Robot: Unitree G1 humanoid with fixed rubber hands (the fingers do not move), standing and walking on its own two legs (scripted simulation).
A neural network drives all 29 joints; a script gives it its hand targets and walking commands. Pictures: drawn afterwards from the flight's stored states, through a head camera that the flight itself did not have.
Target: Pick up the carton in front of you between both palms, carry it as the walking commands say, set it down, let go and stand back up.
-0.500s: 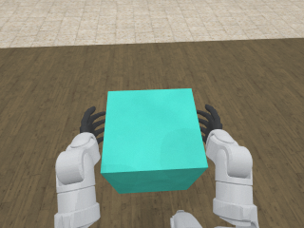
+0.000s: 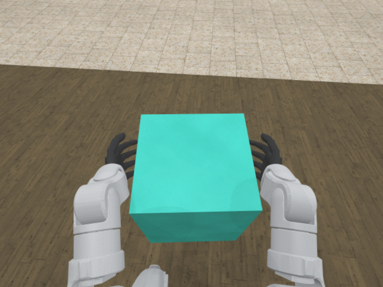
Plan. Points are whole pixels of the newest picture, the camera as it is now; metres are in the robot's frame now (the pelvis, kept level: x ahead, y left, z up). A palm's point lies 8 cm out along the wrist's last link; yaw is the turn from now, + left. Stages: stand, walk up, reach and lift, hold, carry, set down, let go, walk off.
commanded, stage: carry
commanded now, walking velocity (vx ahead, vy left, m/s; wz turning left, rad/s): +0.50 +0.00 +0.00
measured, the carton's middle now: (193, 183) +0.34 +0.02 +0.01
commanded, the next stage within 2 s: none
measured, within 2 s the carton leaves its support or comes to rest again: neither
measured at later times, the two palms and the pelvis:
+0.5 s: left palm (156, 83) +0.65 +0.14 +0.04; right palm (259, 93) +0.62 -0.16 +0.04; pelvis +0.31 +0.03 -0.04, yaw -3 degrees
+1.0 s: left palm (174, 49) +0.93 +0.11 +0.00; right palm (251, 50) +0.94 -0.19 -0.01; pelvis +0.61 -0.05 -0.08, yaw +0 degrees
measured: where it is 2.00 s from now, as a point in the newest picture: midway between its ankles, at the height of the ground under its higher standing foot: (206, 142)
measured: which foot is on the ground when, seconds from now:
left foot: up 0.00-0.20, down 0.22-0.74, up 0.76-1.00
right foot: down 0.00-0.24, up 0.26-0.74, down 0.76-1.00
